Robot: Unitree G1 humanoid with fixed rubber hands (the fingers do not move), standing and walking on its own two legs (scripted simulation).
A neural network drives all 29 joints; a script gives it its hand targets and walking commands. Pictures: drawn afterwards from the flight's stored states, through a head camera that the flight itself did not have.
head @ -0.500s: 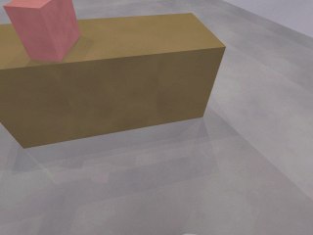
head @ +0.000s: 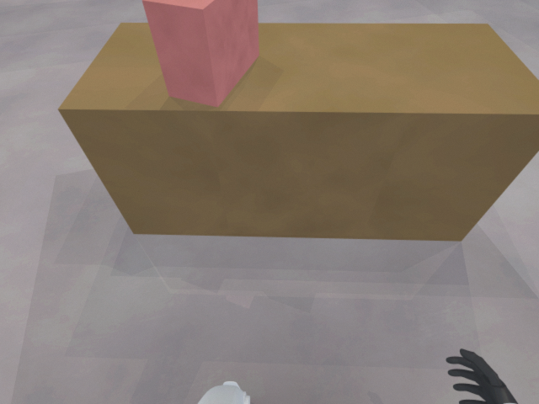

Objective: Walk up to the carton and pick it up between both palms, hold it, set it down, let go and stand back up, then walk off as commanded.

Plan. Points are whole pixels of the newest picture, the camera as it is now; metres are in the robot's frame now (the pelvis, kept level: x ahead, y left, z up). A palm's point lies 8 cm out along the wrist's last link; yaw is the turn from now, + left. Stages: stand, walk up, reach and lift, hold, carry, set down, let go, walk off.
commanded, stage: walk up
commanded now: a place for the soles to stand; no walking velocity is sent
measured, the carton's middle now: (211, 32) +1.05 +0.22 +0.04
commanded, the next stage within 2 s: none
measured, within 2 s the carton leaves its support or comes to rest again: neither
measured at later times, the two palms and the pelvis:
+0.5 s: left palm (18, 391) +0.16 +0.41 -0.10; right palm (428, 329) +0.27 -0.24 -0.10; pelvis +0.16 +0.07 -0.01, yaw +6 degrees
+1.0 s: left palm (66, 251) +0.39 +0.43 -0.08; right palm (395, 289) +0.35 -0.21 -0.12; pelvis +0.30 +0.11 +0.00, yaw +3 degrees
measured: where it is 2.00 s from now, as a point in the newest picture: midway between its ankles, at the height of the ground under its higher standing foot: (227, 316)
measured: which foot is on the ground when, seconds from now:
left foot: down 0.00-0.24, up 0.26-0.44, down 0.46-0.88, up 0.90-1.00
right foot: up 0.00-0.20, down 0.22-0.48, up 0.50-0.82, down 0.84-1.00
